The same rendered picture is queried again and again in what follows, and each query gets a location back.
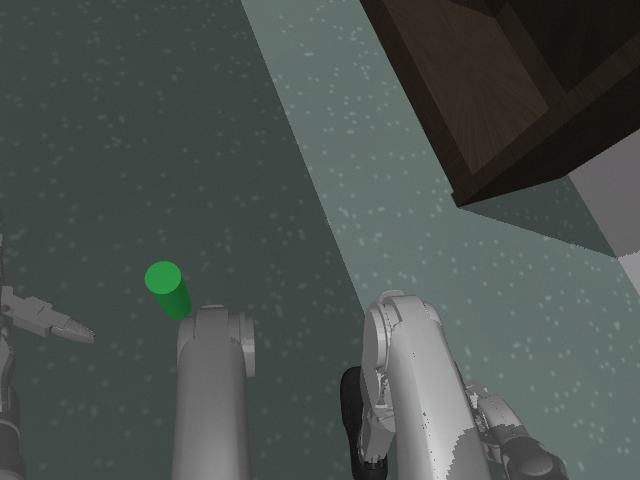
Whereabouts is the bookshelf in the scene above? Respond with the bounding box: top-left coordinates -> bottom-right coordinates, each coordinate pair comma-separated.
360,0 -> 640,208

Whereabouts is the right robot foot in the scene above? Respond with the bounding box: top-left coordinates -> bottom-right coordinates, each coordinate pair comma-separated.
340,366 -> 388,480

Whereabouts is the right robot arm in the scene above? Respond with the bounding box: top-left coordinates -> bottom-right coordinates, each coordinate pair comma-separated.
500,436 -> 569,480

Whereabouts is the left robot hand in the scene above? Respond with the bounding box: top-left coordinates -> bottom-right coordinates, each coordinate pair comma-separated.
0,205 -> 96,343

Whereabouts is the can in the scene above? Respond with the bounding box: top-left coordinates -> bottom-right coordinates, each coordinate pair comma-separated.
145,261 -> 192,320

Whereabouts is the left robot arm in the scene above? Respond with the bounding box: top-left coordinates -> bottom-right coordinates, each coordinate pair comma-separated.
0,315 -> 26,480

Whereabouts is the right robot hand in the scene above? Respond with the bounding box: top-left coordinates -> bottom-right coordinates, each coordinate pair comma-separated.
461,379 -> 530,467

